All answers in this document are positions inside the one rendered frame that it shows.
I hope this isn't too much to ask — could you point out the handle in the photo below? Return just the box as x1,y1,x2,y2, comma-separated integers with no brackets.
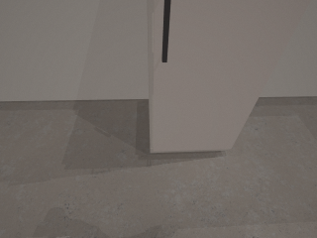
161,0,171,62

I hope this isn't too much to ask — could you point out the fridge door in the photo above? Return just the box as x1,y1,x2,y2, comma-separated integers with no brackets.
153,0,311,152

